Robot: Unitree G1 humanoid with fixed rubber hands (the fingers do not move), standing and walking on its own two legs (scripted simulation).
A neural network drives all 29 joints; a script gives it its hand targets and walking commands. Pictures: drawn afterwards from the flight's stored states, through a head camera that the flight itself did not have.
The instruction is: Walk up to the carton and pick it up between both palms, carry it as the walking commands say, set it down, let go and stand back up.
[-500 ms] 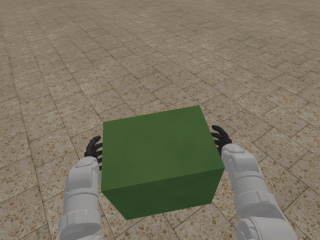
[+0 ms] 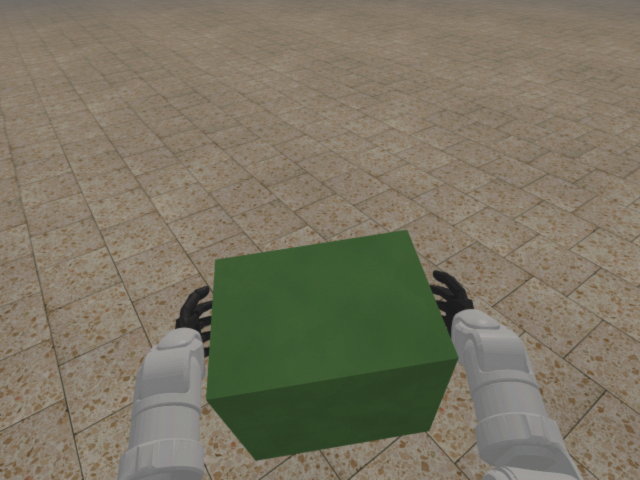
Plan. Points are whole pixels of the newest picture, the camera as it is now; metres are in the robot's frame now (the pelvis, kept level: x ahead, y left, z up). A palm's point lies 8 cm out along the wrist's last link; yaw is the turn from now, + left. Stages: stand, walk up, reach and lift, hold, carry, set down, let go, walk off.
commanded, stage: reach and lift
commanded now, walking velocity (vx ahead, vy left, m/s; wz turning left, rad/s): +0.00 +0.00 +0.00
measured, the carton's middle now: (328, 350) +0.30 +0.02 +0.00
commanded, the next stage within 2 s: hold in 1.00 s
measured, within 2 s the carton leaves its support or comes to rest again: neither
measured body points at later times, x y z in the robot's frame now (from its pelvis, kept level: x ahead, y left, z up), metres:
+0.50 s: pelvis +0.00 +0.00 +0.00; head -0.05 +0.01 +0.45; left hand +0.31 +0.19 +0.04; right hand +0.32 -0.17 +0.04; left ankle +0.05 +0.12 -0.74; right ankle +0.01 -0.10 -0.74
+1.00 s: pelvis +0.00 +0.00 +0.00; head -0.05 +0.01 +0.45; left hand +0.30 +0.19 +0.04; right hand +0.30 -0.17 +0.04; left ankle +0.05 +0.12 -0.74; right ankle +0.01 -0.10 -0.74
